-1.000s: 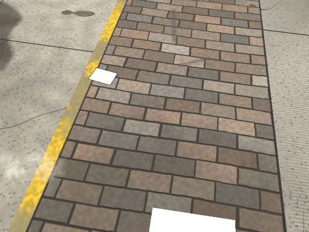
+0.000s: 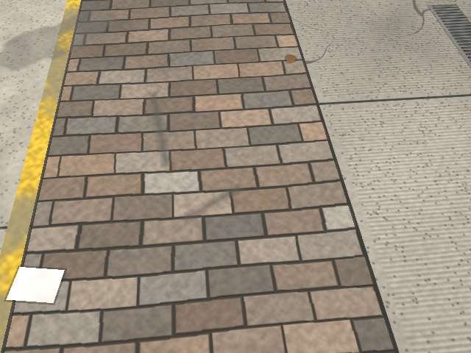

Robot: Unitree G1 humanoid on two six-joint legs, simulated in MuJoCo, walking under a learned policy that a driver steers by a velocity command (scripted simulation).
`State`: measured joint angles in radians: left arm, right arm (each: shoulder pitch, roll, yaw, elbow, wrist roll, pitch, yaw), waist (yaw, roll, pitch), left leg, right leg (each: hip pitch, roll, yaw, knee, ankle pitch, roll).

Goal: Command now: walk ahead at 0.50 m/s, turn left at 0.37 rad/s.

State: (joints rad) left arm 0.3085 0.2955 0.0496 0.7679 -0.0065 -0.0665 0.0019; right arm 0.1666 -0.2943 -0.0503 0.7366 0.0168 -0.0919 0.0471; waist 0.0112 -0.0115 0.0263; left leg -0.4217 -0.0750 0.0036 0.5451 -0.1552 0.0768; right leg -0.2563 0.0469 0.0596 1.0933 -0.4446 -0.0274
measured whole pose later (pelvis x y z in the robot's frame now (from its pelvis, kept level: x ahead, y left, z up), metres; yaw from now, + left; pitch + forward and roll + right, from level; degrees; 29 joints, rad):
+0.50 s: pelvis +0.29 -0.02 +0.00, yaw +17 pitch +2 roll -1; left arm 0.11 0.26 0.05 0.66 0.00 -0.11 -0.01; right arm 0.37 -0.30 -0.06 0.75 0.03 -0.02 -0.01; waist -0.04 0.03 0.01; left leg -0.33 -0.06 -0.13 1.10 -0.45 0.02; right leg -0.37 0.04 0.01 0.50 -0.17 -0.02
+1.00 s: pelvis +0.51 +0.13 -0.01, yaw +34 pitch +2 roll -1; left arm 0.29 0.31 0.05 0.82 -0.03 -0.08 -0.01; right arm 0.13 -0.29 -0.06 0.61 0.02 -0.04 0.04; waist 0.04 0.00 0.07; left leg -0.46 -0.05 0.03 0.62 -0.19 0.09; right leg -0.25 -0.05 -0.03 1.14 -0.48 0.01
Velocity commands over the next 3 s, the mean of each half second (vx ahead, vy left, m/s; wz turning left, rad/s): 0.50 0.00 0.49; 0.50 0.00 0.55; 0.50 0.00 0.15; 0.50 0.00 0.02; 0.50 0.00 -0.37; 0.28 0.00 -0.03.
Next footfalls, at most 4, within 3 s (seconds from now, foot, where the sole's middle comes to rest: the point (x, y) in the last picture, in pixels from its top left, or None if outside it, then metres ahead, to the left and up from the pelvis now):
0.40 right None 0.41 -0.10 -0.76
0.92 left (154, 315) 0.57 0.26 -0.76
1.42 right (171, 206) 0.95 0.25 -0.76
1.96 left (68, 183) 1.04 0.62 -0.76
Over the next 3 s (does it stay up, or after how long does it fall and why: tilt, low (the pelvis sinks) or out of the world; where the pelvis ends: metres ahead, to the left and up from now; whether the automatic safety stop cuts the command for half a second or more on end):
stays up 1.44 0.68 0.00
